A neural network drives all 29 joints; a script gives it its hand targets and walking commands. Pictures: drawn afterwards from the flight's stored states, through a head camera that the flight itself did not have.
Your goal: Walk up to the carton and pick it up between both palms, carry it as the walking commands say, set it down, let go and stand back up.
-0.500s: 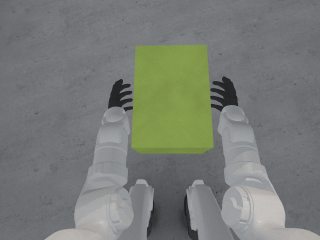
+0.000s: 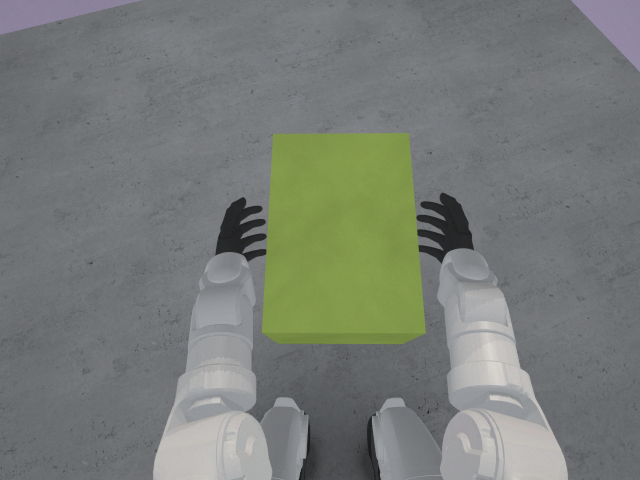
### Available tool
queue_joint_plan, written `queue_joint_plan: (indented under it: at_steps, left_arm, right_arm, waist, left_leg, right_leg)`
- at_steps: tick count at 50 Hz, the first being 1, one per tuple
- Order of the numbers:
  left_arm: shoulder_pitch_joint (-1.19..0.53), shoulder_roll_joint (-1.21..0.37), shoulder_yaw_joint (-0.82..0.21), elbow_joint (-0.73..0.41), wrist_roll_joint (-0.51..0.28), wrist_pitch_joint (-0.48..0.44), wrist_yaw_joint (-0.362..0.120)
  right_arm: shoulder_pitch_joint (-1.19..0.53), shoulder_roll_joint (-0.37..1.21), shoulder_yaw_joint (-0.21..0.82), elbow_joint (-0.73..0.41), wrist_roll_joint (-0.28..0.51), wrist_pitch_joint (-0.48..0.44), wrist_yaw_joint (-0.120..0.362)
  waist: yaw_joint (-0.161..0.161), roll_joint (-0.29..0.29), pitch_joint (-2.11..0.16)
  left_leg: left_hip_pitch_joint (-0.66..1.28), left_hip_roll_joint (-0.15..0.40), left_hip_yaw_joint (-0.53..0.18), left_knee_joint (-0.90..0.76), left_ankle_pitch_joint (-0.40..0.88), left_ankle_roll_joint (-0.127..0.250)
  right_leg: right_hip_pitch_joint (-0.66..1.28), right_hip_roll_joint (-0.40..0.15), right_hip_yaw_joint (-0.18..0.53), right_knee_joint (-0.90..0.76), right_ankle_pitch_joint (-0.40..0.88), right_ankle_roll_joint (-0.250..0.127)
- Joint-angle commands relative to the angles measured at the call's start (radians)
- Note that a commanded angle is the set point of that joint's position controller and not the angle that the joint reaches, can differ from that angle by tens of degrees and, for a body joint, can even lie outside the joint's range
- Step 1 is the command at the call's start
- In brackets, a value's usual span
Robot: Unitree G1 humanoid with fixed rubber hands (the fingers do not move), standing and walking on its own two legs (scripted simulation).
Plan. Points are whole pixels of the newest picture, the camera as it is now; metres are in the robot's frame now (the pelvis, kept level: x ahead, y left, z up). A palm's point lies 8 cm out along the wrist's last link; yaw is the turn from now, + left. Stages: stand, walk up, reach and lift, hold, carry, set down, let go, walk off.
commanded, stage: reach and lift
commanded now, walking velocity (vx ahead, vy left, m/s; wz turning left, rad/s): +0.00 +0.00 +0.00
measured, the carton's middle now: (340, 243) +0.44 +0.00 -0.12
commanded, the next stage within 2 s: none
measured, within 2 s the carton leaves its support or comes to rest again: neither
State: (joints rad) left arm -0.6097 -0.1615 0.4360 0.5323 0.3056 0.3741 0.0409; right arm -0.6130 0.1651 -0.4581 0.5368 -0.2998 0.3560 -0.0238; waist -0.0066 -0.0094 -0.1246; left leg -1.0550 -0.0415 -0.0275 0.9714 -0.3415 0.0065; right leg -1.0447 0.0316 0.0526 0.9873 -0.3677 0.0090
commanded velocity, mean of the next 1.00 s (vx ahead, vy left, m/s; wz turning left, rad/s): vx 0.00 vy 0.00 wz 0.00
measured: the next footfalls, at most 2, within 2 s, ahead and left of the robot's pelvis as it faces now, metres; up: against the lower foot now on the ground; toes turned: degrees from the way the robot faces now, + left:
none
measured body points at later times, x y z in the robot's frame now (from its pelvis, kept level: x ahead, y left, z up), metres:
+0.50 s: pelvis +0.02 +0.00 +0.06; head +0.10 +0.00 +0.50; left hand +0.37 +0.14 +0.03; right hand +0.37 -0.15 +0.04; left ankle +0.06 +0.11 -0.67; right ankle +0.05 -0.12 -0.67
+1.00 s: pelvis +0.03 -0.01 +0.08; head +0.02 +0.00 +0.53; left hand +0.35 +0.14 +0.11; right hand +0.36 -0.15 +0.11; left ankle +0.06 +0.11 -0.67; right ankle +0.05 -0.12 -0.67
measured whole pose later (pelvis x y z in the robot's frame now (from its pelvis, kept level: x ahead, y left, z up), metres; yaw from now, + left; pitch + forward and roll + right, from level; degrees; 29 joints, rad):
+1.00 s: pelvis +0.03 -0.01 +0.08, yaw +0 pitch -2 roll +0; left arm -0.33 -0.17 0.28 0.35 0.31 0.62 0.00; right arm -0.35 0.18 -0.30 0.36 -0.30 0.61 -0.01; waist 0.00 -0.01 -0.01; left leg -0.17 -0.03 -0.05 0.39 -0.18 0.00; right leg -0.16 0.02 0.05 0.41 -0.21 0.00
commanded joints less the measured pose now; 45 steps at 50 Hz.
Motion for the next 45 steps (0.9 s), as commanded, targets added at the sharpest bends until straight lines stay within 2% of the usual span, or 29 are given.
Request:
queue_joint_plan:
  at_steps: [1, 14, 27, 36, 45]
  left_arm:
    - [-0.544, -0.967, -0.570, 0.065, -0.163, -0.024, -0.301]
    - [-0.439, -0.957, -0.574, 0.035, -0.144, -0.013, -0.313]
    - [-0.343, -0.937, -0.616, -0.023, -0.151, 0.021, -0.313]
    - [-0.276, -0.930, -0.653, -0.079, -0.173, 0.078, -0.309]
    - [-0.232, -0.931, -0.679, -0.165, -0.213, 0.173, -0.303]
  right_arm:
    - [-0.513, 0.963, 0.572, 0.098, 0.151, -0.002, 0.300]
    - [-0.404, 0.965, 0.592, 0.054, 0.132, 0.011, 0.303]
    - [-0.290, 0.971, 0.629, 0.000, 0.134, 0.050, 0.286]
    - [-0.230, 0.986, 0.660, -0.045, 0.167, 0.107, 0.276]
    - [-0.200, 0.985, 0.683, -0.124, 0.209, 0.198, 0.271]
  waist:
    - [0.002, 0.012, -0.638]
    - [0.002, 0.013, -0.538]
    - [0.003, 0.006, -0.416]
    - [0.008, 0.004, -0.323]
    - [0.005, -0.003, -0.217]
  left_leg:
    - [0.475, -0.074, -0.030, -0.130, 0.276, -0.002]
    - [0.642, -0.058, -0.038, -0.293, 0.333, -0.002]
    - [0.807, -0.051, -0.036, -0.442, 0.366, -0.001]
    - [0.915, -0.051, -0.041, -0.525, 0.382, 0.001]
    - [1.006, -0.048, -0.053, -0.596, 0.371, 0.001]
  right_leg:
    - [0.331, 0.078, 0.008, -0.150, 0.249, -0.017]
    - [0.514, 0.068, 0.015, -0.310, 0.311, -0.019]
    - [0.711, 0.059, 0.019, -0.461, 0.350, -0.013]
    - [0.839, 0.050, 0.026, -0.546, 0.376, 0.000]
    - [0.926, 0.041, 0.029, -0.616, 0.374, 0.007]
